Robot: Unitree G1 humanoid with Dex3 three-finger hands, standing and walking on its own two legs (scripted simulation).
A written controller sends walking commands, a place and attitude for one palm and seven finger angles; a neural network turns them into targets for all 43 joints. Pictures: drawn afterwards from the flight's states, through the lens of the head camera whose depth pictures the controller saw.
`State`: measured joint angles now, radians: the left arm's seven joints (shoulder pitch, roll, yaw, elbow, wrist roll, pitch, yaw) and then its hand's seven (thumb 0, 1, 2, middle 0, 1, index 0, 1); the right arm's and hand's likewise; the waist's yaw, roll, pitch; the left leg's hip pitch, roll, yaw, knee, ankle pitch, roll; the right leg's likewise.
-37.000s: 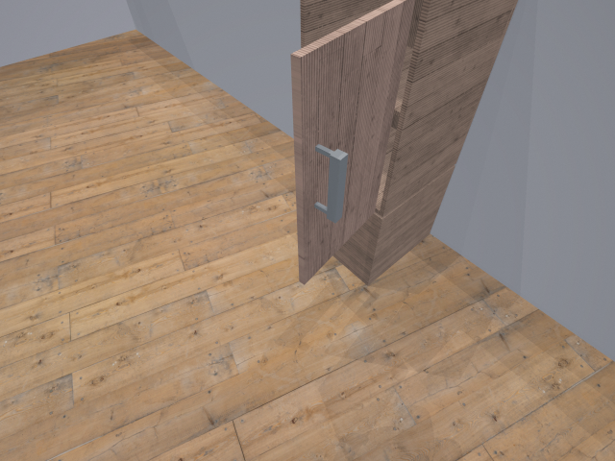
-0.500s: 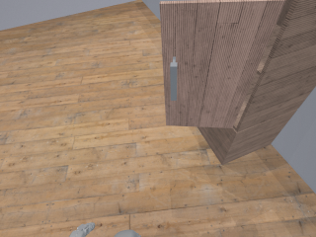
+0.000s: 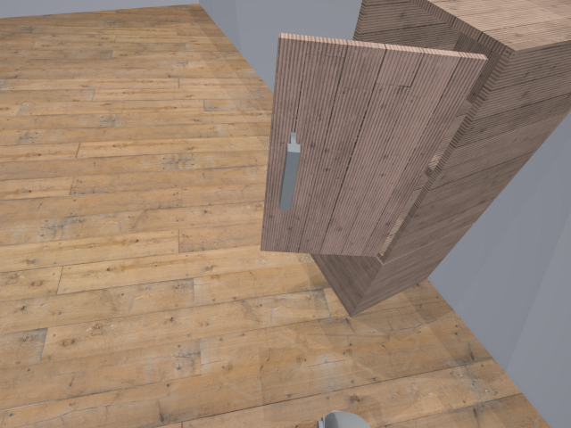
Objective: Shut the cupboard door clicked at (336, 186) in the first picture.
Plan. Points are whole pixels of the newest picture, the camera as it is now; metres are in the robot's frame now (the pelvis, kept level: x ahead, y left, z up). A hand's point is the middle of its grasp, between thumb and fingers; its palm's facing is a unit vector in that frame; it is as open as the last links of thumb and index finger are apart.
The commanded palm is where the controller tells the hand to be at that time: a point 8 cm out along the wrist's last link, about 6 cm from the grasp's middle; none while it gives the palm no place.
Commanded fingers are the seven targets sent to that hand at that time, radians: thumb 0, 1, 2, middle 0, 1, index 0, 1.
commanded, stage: take the last steps up to it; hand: left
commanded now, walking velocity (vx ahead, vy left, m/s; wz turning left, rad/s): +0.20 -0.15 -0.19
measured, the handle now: (288, 172) +0.59 +0.02 -0.02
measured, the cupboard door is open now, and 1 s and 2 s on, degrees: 63 63 63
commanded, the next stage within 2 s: come to a stop and stand still in 0.20 s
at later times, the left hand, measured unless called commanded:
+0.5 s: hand (251, 375) +0.23 +0.06 -0.17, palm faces -0.08 -0.97 -0.22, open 7.2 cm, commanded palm none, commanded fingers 0.00 0.90 0.90 -0.20 -0.30 -0.20 -0.30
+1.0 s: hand (192, 413) +0.17 +0.15 -0.19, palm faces +0.00 -0.97 -0.25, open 7.3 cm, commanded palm none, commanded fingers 0.00 0.90 0.90 -0.20 -0.30 -0.20 -0.30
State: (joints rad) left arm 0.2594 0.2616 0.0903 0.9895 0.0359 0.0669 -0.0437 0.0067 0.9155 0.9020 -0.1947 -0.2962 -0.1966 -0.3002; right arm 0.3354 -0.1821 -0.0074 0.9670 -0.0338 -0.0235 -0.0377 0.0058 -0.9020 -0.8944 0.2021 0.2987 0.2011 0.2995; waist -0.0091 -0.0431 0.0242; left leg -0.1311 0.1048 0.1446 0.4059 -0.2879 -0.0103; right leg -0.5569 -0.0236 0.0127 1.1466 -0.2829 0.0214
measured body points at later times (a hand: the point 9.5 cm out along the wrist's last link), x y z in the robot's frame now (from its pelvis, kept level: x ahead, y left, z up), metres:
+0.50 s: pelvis +0.13 -0.11 -0.01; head +0.17 -0.13 +0.44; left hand +0.24 +0.11 -0.15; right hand +0.14 -0.36 -0.17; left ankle +0.11 +0.01 -0.69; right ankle +0.13 -0.20 -0.75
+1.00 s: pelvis +0.13 -0.06 -0.01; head +0.18 -0.04 +0.44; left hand +0.18 +0.20 -0.17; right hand +0.20 -0.31 -0.15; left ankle +0.15 +0.05 -0.75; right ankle +0.07 -0.20 -0.68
